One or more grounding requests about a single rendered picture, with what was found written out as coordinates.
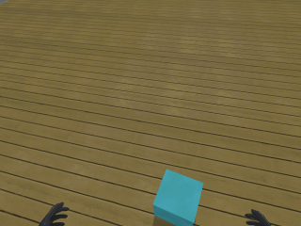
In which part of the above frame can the carton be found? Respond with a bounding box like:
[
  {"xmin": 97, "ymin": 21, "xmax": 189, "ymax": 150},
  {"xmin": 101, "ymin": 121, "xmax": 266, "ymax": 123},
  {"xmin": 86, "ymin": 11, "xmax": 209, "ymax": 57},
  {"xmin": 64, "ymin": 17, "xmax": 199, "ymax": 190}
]
[{"xmin": 152, "ymin": 169, "xmax": 204, "ymax": 226}]

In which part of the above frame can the right robot hand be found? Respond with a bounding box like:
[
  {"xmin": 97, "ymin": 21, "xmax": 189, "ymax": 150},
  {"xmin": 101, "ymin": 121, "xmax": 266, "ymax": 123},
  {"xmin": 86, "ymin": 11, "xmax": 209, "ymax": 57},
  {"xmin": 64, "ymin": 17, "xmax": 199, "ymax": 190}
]
[{"xmin": 245, "ymin": 209, "xmax": 272, "ymax": 226}]

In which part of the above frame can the left robot hand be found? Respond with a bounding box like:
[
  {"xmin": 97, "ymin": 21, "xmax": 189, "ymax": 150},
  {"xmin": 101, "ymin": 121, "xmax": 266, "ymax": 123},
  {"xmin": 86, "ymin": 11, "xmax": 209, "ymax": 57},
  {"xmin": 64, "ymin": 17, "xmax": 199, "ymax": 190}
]
[{"xmin": 39, "ymin": 202, "xmax": 70, "ymax": 226}]

